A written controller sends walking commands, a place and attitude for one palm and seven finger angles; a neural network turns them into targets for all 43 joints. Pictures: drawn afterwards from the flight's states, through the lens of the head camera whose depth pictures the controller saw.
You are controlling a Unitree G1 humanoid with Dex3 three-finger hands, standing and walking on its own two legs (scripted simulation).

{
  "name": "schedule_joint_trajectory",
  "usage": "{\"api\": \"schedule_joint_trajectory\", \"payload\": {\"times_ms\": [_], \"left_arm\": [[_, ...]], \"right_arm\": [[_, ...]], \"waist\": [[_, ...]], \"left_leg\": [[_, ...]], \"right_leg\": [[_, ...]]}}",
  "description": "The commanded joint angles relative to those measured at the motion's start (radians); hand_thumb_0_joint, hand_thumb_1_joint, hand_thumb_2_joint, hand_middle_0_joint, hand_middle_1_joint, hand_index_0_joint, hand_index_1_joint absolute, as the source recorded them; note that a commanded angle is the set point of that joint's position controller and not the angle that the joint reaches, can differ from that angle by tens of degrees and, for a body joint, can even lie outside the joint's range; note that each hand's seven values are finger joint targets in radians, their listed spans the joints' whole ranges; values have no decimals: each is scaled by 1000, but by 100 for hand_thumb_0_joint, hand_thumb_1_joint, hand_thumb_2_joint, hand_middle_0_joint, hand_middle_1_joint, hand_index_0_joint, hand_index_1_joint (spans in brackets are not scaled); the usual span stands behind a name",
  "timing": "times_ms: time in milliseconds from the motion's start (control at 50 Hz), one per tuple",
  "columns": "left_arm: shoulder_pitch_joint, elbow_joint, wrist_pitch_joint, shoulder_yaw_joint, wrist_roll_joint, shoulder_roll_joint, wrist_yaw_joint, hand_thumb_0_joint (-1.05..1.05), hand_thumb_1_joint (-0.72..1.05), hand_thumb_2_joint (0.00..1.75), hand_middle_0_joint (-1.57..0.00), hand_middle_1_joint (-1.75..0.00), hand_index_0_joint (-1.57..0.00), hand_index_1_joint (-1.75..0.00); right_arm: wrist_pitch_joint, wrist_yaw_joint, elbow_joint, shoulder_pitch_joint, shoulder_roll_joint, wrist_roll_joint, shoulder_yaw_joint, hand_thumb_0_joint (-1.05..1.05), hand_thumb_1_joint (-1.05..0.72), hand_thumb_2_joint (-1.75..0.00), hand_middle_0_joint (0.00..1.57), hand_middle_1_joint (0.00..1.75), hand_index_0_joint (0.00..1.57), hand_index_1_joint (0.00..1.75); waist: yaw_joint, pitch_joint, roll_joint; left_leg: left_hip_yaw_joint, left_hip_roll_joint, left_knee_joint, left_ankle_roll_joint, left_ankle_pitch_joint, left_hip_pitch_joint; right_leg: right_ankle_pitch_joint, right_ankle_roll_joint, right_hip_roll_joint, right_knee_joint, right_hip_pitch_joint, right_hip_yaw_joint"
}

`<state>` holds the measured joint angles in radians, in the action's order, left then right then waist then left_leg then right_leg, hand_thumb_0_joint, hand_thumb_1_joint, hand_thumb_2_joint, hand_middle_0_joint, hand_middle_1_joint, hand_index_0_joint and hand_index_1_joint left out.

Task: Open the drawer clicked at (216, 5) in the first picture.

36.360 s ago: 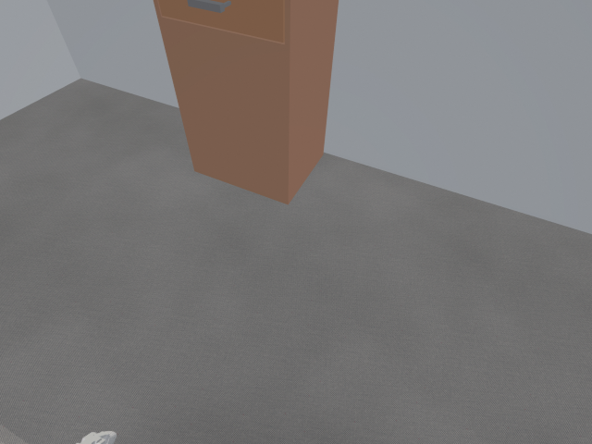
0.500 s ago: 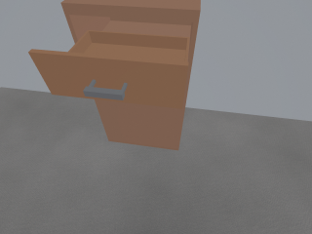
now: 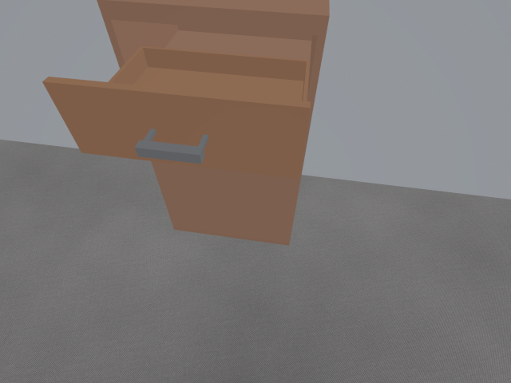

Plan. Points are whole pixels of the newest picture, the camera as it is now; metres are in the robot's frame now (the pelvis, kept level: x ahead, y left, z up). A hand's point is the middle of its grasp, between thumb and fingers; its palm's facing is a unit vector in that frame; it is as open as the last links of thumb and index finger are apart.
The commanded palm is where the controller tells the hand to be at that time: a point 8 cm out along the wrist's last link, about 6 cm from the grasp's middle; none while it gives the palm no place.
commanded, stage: look to check the result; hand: left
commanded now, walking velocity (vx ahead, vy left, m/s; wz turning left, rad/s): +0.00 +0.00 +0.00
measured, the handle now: (174, 144) +0.52 +0.19 +0.08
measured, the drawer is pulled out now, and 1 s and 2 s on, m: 0.30 0.30 0.30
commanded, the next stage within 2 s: stand and wait in 0.36 s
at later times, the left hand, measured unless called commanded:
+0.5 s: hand out of the picture +0.00 +0.17 -0.18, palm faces +0.04 -0.98 -0.18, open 7.4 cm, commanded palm none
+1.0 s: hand out of the picture +0.02 +0.17 -0.17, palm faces +0.04 -0.98 -0.20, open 7.4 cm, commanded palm none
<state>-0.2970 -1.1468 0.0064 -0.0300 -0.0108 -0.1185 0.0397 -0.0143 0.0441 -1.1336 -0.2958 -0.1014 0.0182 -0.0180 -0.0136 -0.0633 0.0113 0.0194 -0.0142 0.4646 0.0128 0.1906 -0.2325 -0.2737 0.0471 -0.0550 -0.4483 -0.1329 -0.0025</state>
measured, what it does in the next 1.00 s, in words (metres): stands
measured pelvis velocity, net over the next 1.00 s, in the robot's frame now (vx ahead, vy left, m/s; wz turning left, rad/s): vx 0.01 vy -0.01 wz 0.00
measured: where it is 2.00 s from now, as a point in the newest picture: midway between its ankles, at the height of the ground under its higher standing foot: outside the picture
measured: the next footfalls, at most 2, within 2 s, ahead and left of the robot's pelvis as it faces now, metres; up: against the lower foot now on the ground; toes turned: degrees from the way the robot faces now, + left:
none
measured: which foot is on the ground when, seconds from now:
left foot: down 0.00-1.00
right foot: down 0.00-1.00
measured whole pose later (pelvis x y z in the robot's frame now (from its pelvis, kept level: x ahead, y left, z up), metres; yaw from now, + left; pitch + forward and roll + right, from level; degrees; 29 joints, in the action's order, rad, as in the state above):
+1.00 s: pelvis +0.01 -0.01 +0.00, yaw +0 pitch -2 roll +0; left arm -0.24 -1.15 0.00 -0.03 -0.01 -0.14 0.04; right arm -0.01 0.04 -1.14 -0.24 -0.14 0.02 -0.02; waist -0.01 -0.08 0.01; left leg 0.02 -0.02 0.43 0.02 0.19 -0.20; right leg -0.27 0.06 -0.06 -0.41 -0.11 0.00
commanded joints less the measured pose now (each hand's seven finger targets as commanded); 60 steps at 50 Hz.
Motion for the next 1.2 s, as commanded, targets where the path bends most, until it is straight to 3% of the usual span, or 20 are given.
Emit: {"api": "schedule_joint_trajectory", "payload": {"times_ms": [0,20,60,280,460,620,660,920,980,1100,1120,1180], "left_arm": [[-72,18,-11,-12,4,-95,1,0,90,90,-20,-30,-20,-30],[-82,20,-13,-10,4,-98,2,0,90,90,-20,-30,-20,-30],[-66,21,-11,-11,5,-98,2,0,90,90,-20,-30,-20,-30],[-55,20,-14,-12,4,-103,2,0,90,90,-20,-30,-20,-30],[-39,20,-13,-13,3,-111,1,0,90,90,-20,-30,-20,-30],[-33,24,-17,-15,4,-124,0,0,90,90,-20,-30,-20,-30],[-24,23,-16,-15,4,-124,1,0,90,90,-20,-30,-20,-30],[-21,25,-19,-15,4,-142,0,0,90,90,-20,-30,-20,-30],[-9,23,-19,-15,5,-141,-1,0,90,90,-20,-30,-20,-30],[-10,24,-20,-16,6,-146,0,0,90,90,-20,-30,-20,-30],[-18,27,-23,-17,5,-153,0,0,90,90,-20,-30,-20,-30],[-6,26,-21,-16,6,-150,1,0,90,90,-20,-30,-20,-30]], "right_arm": [[9,9,19,-67,-80,-2,-17,0,-90,-90,20,30,20,30],[9,8,20,-57,-81,-5,-18,0,-90,-90,20,30,20,30],[9,8,18,-62,-84,-3,-17,0,-90,-90,20,30,20,30],[11,8,19,-40,-94,-3,-18,0,-90,-90,20,30,20,30],[12,7,18,-27,-104,-2,-18,0,-90,-90,20,30,20,30],[14,7,18,-15,-118,-4,-18,0,-90,-90,20,30,20,30],[15,7,16,-17,-114,-3,-18,0,-90,-90,20,30,20,30],[13,7,15,0,-132,-4,-18,0,-90,-90,20,30,20,30],[13,6,13,-4,-129,-2,-17,0,-90,-90,20,30,20,30],[14,8,17,6,-134,-3,-17,0,-90,-90,20,30,20,30],[15,9,18,10,-136,-5,-19,0,-90,-90,20,30,20,30],[13,8,14,4,-132,-3,-18,0,-90,-90,20,30,20,30]], "waist": [[2,-39,7],[7,-34,-21],[1,-37,4],[2,-32,-6],[1,-33,20],[5,-24,-15],[2,-10,2],[5,-22,-17],[0,-17,3],[3,-1,-2],[7,-3,-26],[1,0,-4]], "left_leg": [[69,-74,-77,-43,-50,44],[66,-74,-72,-45,-64,59],[72,-73,-73,-43,-59,49],[68,-76,-78,-41,-86,64],[73,-77,-89,-40,-70,65],[70,-79,-90,-41,-98,83],[67,-79,-84,-40,-126,84],[63,-78,-86,-36,-105,91],[59,-79,-82,-33,-119,82],[58,-80,-75,-32,-145,94],[53,-81,-74,-33,-145,100],[51,-81,-72,-29,-152,93]], "right_leg": [[38,11,118,123,-111,98],[48,9,115,127,-112,100],[48,10,117,122,-110,102],[87,6,122,123,-98,99],[67,6,121,130,-94,101],[93,5,119,134,-87,101],[134,5,127,125,-71,98],[114,5,124,148,-77,107],[140,6,132,142,-66,103],[195,4,137,138,-51,102],[206,1,132,143,-51,102],[221,2,139,139,-42,99]]}}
